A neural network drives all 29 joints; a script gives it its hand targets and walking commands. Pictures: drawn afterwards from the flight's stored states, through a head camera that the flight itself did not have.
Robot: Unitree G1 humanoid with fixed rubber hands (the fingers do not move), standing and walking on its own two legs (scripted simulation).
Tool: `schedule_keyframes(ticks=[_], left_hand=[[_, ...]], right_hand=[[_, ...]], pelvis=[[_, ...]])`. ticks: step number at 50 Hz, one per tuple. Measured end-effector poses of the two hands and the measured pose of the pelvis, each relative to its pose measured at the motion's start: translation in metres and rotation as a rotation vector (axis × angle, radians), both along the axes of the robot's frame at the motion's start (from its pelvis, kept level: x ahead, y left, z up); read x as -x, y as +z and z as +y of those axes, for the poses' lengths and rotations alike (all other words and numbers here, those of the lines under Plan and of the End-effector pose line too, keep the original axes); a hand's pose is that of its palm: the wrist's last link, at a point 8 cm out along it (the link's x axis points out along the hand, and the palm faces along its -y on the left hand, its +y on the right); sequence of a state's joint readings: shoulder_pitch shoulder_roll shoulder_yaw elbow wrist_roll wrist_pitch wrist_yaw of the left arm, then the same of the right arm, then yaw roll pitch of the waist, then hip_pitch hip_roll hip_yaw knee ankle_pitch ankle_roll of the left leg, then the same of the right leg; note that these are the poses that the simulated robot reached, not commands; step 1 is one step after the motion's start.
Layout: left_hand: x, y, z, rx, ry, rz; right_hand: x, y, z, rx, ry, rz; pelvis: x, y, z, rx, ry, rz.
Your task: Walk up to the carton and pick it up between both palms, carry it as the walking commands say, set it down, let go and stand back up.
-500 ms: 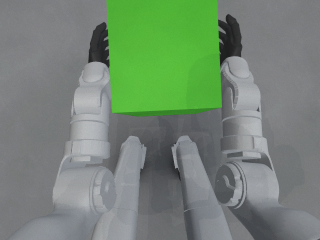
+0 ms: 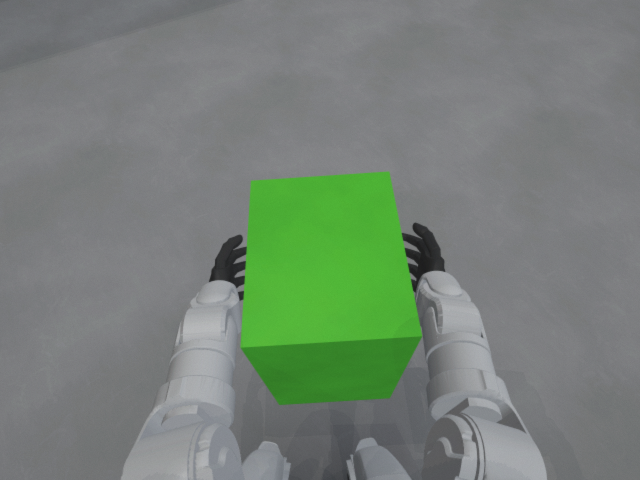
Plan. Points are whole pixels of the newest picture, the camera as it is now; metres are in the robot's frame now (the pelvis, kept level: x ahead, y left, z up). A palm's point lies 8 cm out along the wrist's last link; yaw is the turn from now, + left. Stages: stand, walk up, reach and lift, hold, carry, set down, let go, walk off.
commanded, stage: reach and lift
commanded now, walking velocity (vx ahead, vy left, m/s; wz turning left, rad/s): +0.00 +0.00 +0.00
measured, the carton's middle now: (328, 301) +0.37 -0.01 -0.07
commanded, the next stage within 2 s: none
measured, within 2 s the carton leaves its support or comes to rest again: neither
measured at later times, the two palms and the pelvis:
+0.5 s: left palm (213, 277) +0.35 +0.13 +0.04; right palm (439, 266) +0.36 -0.14 +0.05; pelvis +0.05 +0.00 +0.05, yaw -1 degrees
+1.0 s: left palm (196, 273) +0.33 +0.14 +0.09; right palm (457, 260) +0.34 -0.14 +0.11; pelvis +0.03 +0.00 +0.05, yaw +0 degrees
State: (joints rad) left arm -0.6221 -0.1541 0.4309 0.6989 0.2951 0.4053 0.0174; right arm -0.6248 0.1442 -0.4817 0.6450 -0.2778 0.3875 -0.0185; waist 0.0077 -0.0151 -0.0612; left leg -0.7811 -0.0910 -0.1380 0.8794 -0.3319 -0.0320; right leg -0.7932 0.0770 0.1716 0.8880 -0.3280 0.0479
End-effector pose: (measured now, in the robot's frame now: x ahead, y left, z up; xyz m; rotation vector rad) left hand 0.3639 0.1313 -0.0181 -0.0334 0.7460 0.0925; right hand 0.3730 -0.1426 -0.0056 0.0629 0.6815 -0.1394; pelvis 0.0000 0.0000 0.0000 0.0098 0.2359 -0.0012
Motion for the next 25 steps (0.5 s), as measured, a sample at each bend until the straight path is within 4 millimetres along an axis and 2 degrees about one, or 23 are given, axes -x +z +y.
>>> schedule_keyframes(ticks=[12,25], left_hand=[[0.004,0.011,0.004,-0.018,-0.013,-0.011],[0.010,0.055,0.003,-0.036,-0.030,-0.027]], right_hand=[[0.004,0.011,0.004,0.010,0.007,-0.011],[0.011,0.055,0.003,0.035,0.018,-0.025]], pelvis=[[-0.034,0.029,0.000,0.001,0.006,0.003],[-0.048,0.047,0.003,0.007,-0.010,-0.118]])
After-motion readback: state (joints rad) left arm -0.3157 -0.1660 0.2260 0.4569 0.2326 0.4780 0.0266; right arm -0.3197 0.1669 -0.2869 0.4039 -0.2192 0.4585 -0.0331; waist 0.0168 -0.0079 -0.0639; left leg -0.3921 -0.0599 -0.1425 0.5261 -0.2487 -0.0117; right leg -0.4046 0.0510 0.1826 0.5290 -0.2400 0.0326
